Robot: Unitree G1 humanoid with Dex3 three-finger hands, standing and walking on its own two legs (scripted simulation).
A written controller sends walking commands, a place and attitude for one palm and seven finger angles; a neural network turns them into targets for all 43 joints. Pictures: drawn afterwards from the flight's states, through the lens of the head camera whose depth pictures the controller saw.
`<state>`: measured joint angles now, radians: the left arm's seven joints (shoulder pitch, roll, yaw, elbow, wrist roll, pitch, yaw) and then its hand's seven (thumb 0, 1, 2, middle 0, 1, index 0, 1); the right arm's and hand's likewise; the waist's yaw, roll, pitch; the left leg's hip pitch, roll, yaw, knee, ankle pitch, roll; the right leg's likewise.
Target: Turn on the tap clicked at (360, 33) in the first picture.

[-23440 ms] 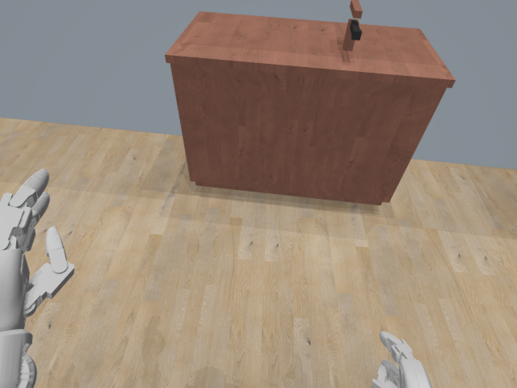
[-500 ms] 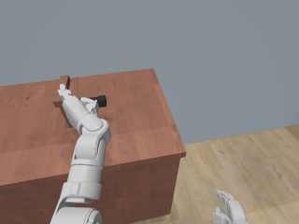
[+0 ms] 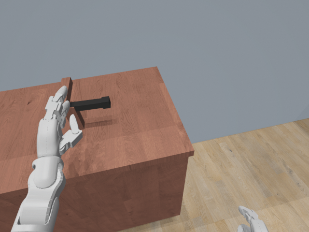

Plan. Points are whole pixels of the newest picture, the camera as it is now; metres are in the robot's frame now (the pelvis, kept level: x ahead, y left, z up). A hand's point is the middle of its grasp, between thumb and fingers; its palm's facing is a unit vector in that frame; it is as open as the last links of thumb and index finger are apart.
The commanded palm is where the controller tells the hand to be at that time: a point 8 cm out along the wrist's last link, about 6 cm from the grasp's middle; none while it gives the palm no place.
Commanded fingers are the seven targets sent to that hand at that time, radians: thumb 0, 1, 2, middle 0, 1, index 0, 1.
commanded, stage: draw the hand back beside the body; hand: left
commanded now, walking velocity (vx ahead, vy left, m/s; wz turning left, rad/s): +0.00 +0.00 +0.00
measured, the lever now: (106, 102) +0.47 +0.23 +0.08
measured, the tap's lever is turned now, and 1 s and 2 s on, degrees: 86 86 86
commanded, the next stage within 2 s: step back with the hand held close in 0.96 s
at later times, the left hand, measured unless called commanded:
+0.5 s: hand (60, 144) +0.25 +0.24 +0.15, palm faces +0.36 -0.88 -0.30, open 7.5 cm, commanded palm +0.21 +0.29 +0.16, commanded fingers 0.00 0.90 0.90 -0.20 -0.30 -0.20 -0.30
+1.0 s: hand (55, 153) +0.22 +0.24 +0.15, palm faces +0.39 -0.85 -0.35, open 7.4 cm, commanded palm +0.18 +0.29 +0.16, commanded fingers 0.00 0.90 0.90 -0.20 -0.30 -0.20 -0.30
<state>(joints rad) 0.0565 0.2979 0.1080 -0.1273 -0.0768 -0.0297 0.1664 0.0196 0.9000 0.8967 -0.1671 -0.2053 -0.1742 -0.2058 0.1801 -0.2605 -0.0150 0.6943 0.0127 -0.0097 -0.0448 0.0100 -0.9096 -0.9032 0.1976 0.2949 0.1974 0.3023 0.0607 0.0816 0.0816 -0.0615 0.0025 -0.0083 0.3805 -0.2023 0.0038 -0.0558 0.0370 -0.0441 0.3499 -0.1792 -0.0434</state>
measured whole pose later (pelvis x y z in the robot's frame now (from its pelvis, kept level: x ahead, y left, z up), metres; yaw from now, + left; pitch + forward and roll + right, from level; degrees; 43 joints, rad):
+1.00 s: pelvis +0.02 +0.01 +0.00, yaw +0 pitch -5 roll +0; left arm 0.42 0.32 0.24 -0.37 -0.07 -0.10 0.12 0.02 0.90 0.90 -0.20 -0.30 -0.21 -0.30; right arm 0.17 -0.22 -0.01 0.65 0.00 -0.04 -0.04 0.01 -0.91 -0.90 0.20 0.30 0.20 0.30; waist 0.06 0.07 0.05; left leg -0.08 0.00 -0.01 0.41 -0.25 0.01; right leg -0.07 0.03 -0.05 0.38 -0.23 -0.04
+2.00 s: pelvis -0.09 +0.02 -0.03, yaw +2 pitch -1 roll -1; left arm 0.46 0.39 0.37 -0.52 0.00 -0.21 0.14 0.01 0.89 0.90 -0.21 -0.30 -0.21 -0.30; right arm 0.22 -0.20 -0.01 0.57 0.00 -0.04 -0.06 0.01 -0.91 -0.90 0.20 0.30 0.20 0.30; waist 0.01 0.03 0.05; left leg -0.45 -0.01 0.01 0.62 -0.16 0.04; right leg -0.37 0.05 0.03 0.64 -0.27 0.00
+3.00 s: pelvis -0.26 -0.01 -0.01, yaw +0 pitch -2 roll +1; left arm 0.48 0.36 0.34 -0.39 -0.03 -0.11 0.16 0.01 0.90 0.90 -0.20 -0.30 -0.21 -0.30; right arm 0.34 -0.22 -0.02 0.65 0.01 -0.10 -0.07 0.01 -0.91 -0.90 0.20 0.29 0.20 0.30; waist -0.02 0.03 -0.04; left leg -0.20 0.03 0.02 0.53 -0.30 -0.01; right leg -0.28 0.01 -0.04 0.62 -0.37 0.00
